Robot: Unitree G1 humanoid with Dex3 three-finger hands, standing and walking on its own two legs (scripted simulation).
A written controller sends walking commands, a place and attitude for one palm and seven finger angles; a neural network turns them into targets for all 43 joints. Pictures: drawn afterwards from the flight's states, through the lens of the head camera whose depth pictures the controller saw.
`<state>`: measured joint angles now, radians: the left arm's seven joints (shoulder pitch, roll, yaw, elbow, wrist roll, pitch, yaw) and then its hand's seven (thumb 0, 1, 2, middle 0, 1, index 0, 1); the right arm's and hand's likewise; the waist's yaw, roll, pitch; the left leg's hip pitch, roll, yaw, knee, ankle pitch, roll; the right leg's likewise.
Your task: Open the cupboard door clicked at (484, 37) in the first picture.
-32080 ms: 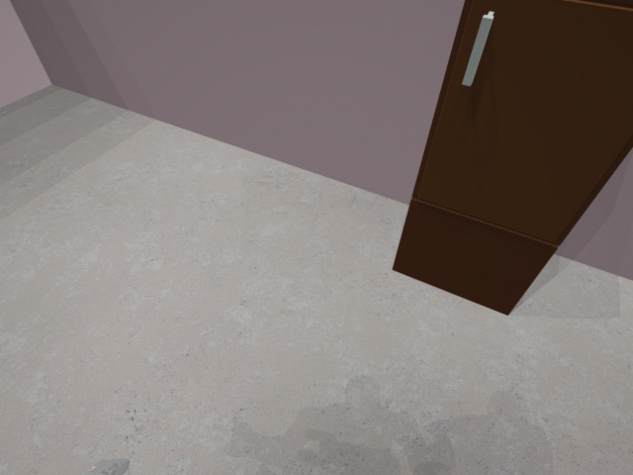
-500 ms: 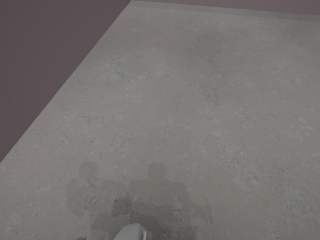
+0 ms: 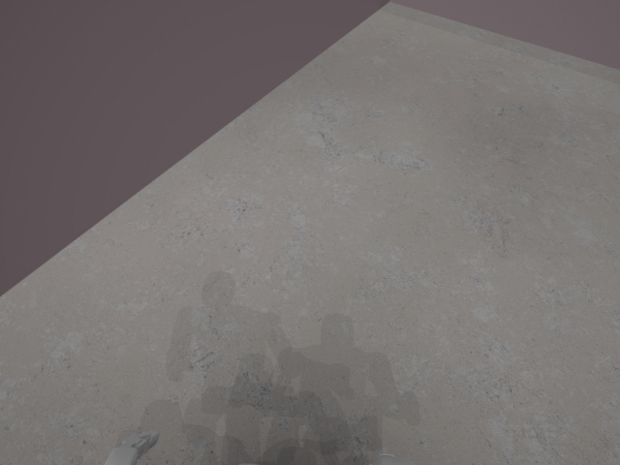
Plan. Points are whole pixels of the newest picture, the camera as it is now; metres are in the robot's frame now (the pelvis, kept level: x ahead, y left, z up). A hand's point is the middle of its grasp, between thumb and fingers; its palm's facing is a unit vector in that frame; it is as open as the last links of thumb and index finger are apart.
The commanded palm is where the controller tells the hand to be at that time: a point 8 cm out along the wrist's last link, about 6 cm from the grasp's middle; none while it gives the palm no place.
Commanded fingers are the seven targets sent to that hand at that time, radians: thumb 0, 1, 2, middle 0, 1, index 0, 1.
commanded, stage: turn to face it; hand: left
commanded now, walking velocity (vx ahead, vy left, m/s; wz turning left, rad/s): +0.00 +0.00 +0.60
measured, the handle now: out of the picture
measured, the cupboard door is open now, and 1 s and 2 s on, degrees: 40 40 40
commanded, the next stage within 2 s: none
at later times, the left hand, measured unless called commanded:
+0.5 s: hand out of the picture +0.04 +0.21 -0.18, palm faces +0.33 -0.92 -0.23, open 7.4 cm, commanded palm none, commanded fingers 0.00 0.90 0.90 -0.20 -0.30 -0.20 -0.30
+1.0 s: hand out of the picture +0.03 +0.16 -0.16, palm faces +0.59 -0.78 -0.23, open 7.4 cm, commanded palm none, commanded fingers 0.00 0.90 0.90 -0.20 -0.30 -0.20 -0.30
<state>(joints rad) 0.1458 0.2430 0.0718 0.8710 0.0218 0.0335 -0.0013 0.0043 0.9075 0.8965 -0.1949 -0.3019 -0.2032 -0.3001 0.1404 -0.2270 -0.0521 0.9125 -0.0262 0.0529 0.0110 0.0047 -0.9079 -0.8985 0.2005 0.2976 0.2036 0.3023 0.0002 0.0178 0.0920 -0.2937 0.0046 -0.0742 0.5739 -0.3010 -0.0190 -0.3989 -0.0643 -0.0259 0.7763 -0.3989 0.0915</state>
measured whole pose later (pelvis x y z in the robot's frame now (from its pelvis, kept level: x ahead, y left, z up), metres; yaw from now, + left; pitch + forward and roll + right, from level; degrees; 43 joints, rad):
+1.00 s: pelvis +0.09 -0.03 +0.00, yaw +37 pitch +1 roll +2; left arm 0.23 0.19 0.04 0.90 0.03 0.00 0.01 0.00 0.90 0.90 -0.20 -0.30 -0.21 -0.30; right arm 0.11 -0.24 -0.07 0.92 -0.01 0.07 0.03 0.01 -0.91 -0.90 0.19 0.30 0.20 0.30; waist 0.00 -0.04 0.12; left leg -0.38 0.01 0.08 0.74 -0.43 -0.05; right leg -0.20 -0.16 -0.21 0.55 -0.36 0.03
